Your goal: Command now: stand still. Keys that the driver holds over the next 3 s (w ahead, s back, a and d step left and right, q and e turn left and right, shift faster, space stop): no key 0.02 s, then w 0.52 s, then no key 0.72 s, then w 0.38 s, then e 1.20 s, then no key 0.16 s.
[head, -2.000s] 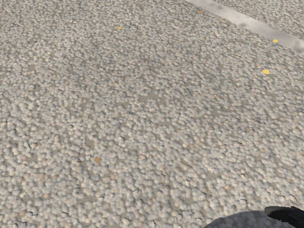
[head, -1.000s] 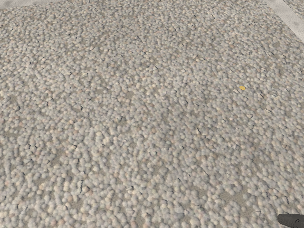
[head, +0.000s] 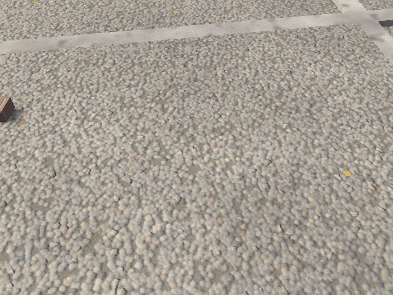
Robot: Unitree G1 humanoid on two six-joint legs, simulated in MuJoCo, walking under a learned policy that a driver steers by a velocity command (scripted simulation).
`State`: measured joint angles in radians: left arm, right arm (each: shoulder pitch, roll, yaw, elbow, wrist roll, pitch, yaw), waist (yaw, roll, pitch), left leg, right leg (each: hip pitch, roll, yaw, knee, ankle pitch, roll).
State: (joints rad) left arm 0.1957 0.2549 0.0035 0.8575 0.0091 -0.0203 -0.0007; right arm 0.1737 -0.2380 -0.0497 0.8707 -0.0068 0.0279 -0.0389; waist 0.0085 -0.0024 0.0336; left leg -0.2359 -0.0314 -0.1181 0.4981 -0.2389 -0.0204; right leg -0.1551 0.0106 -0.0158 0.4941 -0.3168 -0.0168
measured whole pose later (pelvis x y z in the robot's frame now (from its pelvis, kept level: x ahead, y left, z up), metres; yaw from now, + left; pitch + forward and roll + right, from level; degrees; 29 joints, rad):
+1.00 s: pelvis +0.32 +0.02 +0.00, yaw +0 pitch +0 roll -1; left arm 0.13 0.23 0.02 0.90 0.03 -0.05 -0.02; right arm 0.19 -0.26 -0.03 0.99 0.00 0.00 -0.04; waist 0.00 0.03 0.06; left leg -0.39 0.06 -0.04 0.82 -0.43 -0.04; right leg -0.34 0.05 -0.06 0.41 -0.08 -0.07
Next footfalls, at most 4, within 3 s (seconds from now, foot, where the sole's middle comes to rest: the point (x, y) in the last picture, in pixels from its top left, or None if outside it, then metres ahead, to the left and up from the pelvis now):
0.76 right None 0.46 -0.07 -0.77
1.08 left None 0.42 0.17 -0.77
1.90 left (175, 221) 0.79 0.12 -0.77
2.32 right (233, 255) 0.66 -0.09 -0.77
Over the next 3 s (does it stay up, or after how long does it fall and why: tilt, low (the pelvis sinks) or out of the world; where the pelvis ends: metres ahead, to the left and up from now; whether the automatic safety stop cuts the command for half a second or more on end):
stays up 0.69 0.02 0.01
